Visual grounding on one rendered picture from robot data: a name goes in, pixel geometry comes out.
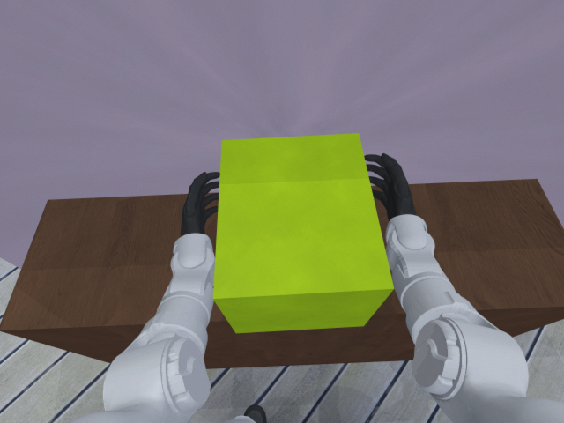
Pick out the left robot hand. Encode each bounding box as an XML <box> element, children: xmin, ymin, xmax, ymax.
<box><xmin>181</xmin><ymin>172</ymin><xmax>220</xmax><ymax>237</ymax></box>

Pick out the right robot forearm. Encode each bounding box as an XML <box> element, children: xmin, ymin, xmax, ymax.
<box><xmin>385</xmin><ymin>214</ymin><xmax>529</xmax><ymax>391</ymax></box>

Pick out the right robot hand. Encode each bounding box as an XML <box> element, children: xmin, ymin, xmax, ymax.
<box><xmin>364</xmin><ymin>153</ymin><xmax>416</xmax><ymax>221</ymax></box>

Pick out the pedestal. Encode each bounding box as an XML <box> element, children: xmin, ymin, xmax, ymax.
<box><xmin>0</xmin><ymin>179</ymin><xmax>564</xmax><ymax>369</ymax></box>

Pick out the carton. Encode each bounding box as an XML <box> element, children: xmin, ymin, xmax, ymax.
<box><xmin>213</xmin><ymin>133</ymin><xmax>394</xmax><ymax>333</ymax></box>

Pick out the left robot forearm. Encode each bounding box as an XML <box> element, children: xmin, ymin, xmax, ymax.
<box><xmin>103</xmin><ymin>233</ymin><xmax>215</xmax><ymax>410</ymax></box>

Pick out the robot left upper arm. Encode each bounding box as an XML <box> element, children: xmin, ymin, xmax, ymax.
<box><xmin>69</xmin><ymin>336</ymin><xmax>211</xmax><ymax>423</ymax></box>

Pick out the robot right upper arm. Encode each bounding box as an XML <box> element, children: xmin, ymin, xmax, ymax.
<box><xmin>412</xmin><ymin>317</ymin><xmax>564</xmax><ymax>423</ymax></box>

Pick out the robot left foot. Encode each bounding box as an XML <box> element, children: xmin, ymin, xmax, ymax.
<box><xmin>244</xmin><ymin>404</ymin><xmax>266</xmax><ymax>423</ymax></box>

